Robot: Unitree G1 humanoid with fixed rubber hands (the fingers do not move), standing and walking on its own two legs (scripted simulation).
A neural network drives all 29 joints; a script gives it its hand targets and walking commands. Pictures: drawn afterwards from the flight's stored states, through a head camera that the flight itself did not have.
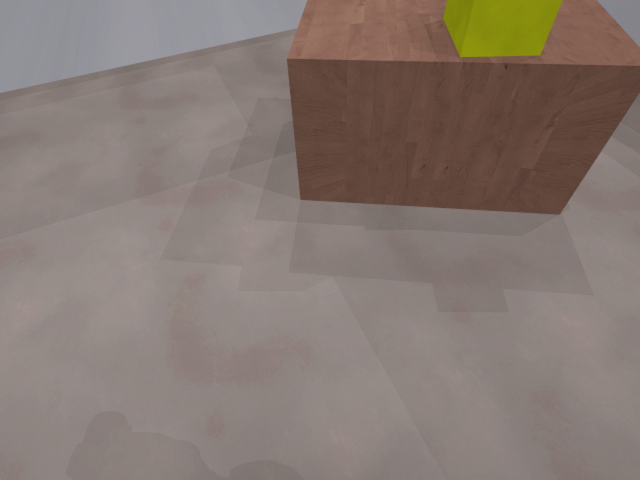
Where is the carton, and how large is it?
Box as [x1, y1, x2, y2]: [443, 0, 562, 56]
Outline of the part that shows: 443,19 460,56 538,55 540,54 562,0 447,0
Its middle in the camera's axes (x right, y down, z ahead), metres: +0.58 -0.78 +1.23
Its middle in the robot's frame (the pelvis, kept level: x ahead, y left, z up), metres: +1.44 -0.58 +0.00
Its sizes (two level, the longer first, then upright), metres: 0.303 0.251 0.251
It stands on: a pedestal, 0.65 m high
